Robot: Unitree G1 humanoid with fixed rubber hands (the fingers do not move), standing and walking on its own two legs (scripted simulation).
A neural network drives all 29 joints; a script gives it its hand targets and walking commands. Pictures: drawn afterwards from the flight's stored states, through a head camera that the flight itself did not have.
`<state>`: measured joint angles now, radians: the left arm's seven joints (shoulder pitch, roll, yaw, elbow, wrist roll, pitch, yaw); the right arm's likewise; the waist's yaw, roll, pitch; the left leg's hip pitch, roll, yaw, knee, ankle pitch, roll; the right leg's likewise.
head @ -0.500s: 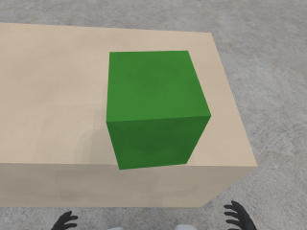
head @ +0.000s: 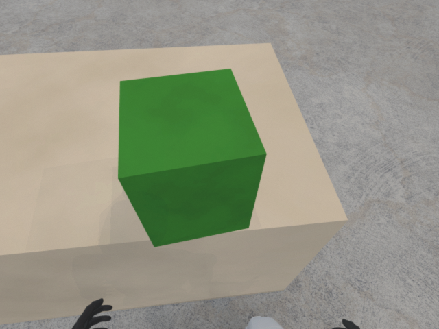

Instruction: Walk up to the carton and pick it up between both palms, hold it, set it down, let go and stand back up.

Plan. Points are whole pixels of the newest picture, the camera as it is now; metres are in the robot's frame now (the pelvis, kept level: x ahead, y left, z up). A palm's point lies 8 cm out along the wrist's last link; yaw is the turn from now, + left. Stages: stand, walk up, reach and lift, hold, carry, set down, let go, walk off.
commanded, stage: walk up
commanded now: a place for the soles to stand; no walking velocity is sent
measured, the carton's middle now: (190, 161) +0.39 +0.06 +0.06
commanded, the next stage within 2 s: reach and lift in 0.38 s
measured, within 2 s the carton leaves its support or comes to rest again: neither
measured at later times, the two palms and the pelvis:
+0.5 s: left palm out of the picture +0.09 +0.27 -0.12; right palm out of the picture +0.08 -0.26 -0.13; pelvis -0.02 +0.01 -0.02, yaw +4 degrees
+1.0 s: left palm out of the picture +0.09 +0.24 -0.05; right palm out of the picture +0.13 -0.24 -0.07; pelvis -0.03 -0.03 +0.01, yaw +8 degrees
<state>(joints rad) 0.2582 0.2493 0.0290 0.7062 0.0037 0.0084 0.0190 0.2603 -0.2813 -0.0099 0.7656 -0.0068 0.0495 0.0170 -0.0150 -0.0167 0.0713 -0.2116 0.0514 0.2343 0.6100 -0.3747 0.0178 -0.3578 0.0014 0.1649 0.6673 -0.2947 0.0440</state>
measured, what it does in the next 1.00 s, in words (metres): stands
